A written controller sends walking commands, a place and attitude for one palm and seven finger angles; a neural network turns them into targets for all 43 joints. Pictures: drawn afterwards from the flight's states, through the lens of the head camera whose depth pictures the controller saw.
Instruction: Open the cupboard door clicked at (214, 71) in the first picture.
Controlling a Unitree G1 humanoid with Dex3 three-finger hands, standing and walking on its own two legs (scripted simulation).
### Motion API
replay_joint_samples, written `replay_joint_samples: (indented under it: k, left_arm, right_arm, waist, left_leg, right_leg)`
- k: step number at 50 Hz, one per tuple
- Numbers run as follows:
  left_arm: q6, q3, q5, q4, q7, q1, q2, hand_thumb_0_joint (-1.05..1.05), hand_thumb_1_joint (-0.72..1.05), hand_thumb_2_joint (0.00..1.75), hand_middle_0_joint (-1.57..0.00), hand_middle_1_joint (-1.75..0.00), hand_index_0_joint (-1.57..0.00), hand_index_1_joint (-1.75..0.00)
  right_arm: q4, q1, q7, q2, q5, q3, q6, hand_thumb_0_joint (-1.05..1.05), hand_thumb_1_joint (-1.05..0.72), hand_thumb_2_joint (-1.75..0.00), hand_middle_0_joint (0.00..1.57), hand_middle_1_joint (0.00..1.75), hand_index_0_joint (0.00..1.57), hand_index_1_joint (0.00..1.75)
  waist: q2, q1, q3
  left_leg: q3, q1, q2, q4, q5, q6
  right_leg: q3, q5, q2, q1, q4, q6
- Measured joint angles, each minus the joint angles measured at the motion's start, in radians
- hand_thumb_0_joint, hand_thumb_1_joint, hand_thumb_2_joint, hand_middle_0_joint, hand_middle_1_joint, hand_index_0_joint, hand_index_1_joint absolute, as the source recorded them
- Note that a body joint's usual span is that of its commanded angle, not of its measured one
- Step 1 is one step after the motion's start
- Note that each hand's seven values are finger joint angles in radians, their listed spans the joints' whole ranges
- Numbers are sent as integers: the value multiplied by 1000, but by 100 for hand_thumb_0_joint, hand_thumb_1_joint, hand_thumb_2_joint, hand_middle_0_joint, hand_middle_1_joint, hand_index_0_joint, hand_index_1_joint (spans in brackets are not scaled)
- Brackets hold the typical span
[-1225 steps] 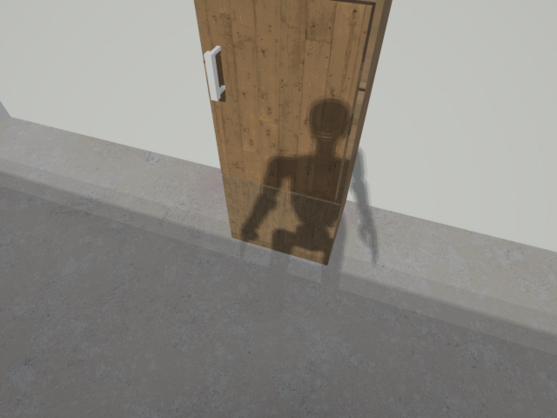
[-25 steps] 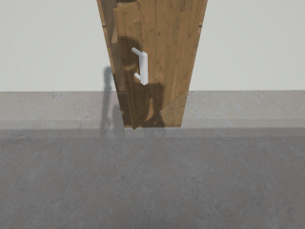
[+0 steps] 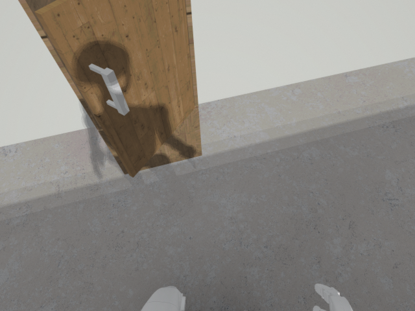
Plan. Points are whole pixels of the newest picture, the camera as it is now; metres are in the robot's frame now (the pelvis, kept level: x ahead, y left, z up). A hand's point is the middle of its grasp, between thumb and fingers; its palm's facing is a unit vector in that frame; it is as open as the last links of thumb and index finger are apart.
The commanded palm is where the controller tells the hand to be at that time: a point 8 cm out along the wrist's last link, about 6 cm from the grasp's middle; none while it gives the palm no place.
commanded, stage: walk to a spot facing it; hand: left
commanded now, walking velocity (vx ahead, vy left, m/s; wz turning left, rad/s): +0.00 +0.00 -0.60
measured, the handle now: (109, 90) +0.56 +0.29 +0.05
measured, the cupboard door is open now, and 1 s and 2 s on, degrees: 42 42 42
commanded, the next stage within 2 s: none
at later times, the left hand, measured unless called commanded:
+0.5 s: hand (132, 282) +0.17 +0.20 -0.17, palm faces -0.31 -0.91 -0.27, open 7.4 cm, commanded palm none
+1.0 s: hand (172, 254) +0.24 +0.11 -0.16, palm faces -0.58 -0.80 -0.19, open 7.4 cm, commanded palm none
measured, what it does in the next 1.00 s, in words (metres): steps on the spot, turning right: left foot, then right foot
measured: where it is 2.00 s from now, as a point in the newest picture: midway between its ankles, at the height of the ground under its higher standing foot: (281, 291)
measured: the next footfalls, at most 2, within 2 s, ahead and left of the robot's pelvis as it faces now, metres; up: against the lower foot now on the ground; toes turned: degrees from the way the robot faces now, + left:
left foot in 0.18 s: +0.05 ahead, +0.16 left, +0.00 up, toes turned -7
right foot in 0.50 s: +0.00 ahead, -0.12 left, +0.00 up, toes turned -21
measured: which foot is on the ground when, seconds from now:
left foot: up 0.00-0.16, down 0.18-0.50, up 0.52-0.78, down 0.80-1.00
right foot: down 0.00-0.16, up 0.18-0.48, down 0.50-0.78, up 0.80-1.00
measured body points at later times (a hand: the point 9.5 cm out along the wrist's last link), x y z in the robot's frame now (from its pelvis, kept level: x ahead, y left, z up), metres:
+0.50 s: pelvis +0.01 +0.01 -0.02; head +0.07 -0.01 +0.43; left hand +0.19 +0.24 -0.15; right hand -0.03 -0.25 -0.16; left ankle +0.01 +0.16 -0.74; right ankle -0.03 -0.11 -0.75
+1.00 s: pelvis +0.04 +0.01 +0.00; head +0.09 -0.01 +0.44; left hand +0.27 +0.16 -0.15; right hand -0.08 -0.21 -0.14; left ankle +0.11 +0.13 -0.74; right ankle -0.06 -0.08 -0.69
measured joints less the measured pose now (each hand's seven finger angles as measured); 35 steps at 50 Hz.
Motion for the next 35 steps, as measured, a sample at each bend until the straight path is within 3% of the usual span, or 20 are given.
replay_joint_samples:
  k: [5, 8, 9, 12, 14, 16, 22, 24, 25, 27, 30, 32, 35]
  left_arm:
    - [7, 4, 3, -9, -4, 7, 2, 1, 91, 90, -20, -30, -20, -30]
    - [17, 9, -4, -16, -5, 11, 13, 1, 91, 90, -20, -30, -20, -30]
    - [22, 9, -9, -18, -8, 8, 14, 1, 91, 90, -20, -30, -20, -30]
    - [35, 16, -6, -24, -22, -29, 48, 1, 91, 90, -20, -30, -20, -30]
    - [36, 24, -3, -35, -33, -46, 66, 1, 91, 90, -20, -30, -20, -30]
    - [36, 27, -3, -49, -43, -62, 74, 1, 91, 90, -20, -30, -20, -30]
    - [27, 14, -6, -66, -56, -85, 78, 1, 91, 90, -19, -30, -19, -30]
    - [18, 7, -7, -68, -58, -85, 80, 1, 91, 90, -19, -30, -19, -30]
    - [7, 4, -5, -74, -56, -79, 88, 1, 91, 90, -19, -30, -19, -30]
    - [-9, 1, -6, -63, -38, -89, 71, 1, 91, 90, -19, -30, -20, -30]
    - [-1, -9, -4, -64, -20, -81, 51, 1, 91, 90, -19, -30, -20, -30]
    - [6, -11, -1, -61, -13, -72, 47, 1, 91, 90, -20, -30, -20, -30]
    - [13, -15, 2, -55, -14, -62, 44, 1, 91, 90, -20, -30, -20, -30]
  right_arm:
    - [-19, -14, -6, 13, 9, 9, -12, 0, -91, -90, 20, 30, 20, 30]
    - [-30, 3, -9, 18, 12, 20, -29, 0, -91, -90, 20, 30, 20, 30]
    - [-36, 17, -11, 12, 7, 22, -40, 0, -91, -90, 20, 30, 20, 30]
    - [-29, 49, -17, 31, -13, 35, -41, 0, -91, -90, 21, 30, 20, 30]
    - [-26, 82, -16, 39, -21, 42, -37, 0, -91, -90, 21, 30, 20, 30]
    - [-21, 109, -15, 37, -25, 45, -34, 0, -91, -90, 21, 30, 20, 30]
    - [-11, 163, -7, 10, -27, 33, -34, 0, -90, -90, 21, 30, 21, 30]
    - [-10, 186, -1, -4, -21, 26, -30, 0, -90, -90, 21, 30, 21, 30]
    - [-11, 199, 1, -8, -15, 23, -26, 0, -90, -90, 21, 30, 21, 30]
    - [4, 180, -1, -33, -4, 13, -4, 0, -90, -90, 21, 30, 21, 30]
    - [15, 155, -2, -46, 1, 5, 13, 0, -91, -90, 21, 30, 20, 30]
    - [8, 141, 3, -40, 1, 5, 12, 1, -91, -90, 20, 30, 20, 30]
    - [-11, 128, 8, -25, 2, 8, -1, 0, -91, -90, 20, 30, 20, 30]
  waist:
    - [-21, 12, -7]
    - [-28, 6, -23]
    - [-12, -2, -31]
    - [-42, 5, -3]
    - [-44, 7, 1]
    - [-33, 8, 6]
    - [14, -17, 15]
    - [25, -28, 6]
    - [10, -32, -7]
    - [34, -40, 10]
    - [32, -46, 16]
    - [9, -45, 12]
    - [-22, -46, 3]
  left_leg:
    - [-20, 63, -21, -189, -4, 8]
    - [-27, 149, -20, -417, 97, 23]
    - [-37, 162, -3, -469, 171, 41]
    - [-3, 175, 6, -438, 150, 46]
    - [14, 194, 26, -462, 143, 40]
    - [30, 208, 48, -486, 150, 35]
    - [109, 224, 108, -465, 121, 12]
    - [134, 211, 125, -408, 83, -3]
    - [148, 183, 120, -343, 61, -5]
    - [88, 106, 109, -134, -67, -4]
    - [47, 15, 72, 60, -85, -6]
    - [48, -10, 55, 61, -59, -9]
    - [50, 5, 33, -69, -17, -12]
  right_leg:
    - [58, 13, 21, -5, -11, 17]
    - [83, -5, 45, -33, 33, 38]
    - [67, -65, 59, -60, 85, 43]
    - [-16, -257, 22, -152, 368, 78]
    - [-68, -265, -4, -201, 514, 96]
    - [-105, -253, -35, -218, 558, 108]
    - [-169, -213, -82, -119, 299, 95]
    - [-184, -97, -81, -44, 145, 76]
    - [-167, -12, -92, -15, 82, 52]
    - [-149, -65, -74, -29, 129, 42]
    - [-110, -91, -63, -14, 110, 48]
    - [-75, -70, -62, -5, 80, 53]
    - [-29, -52, -58, -2, 57, 57]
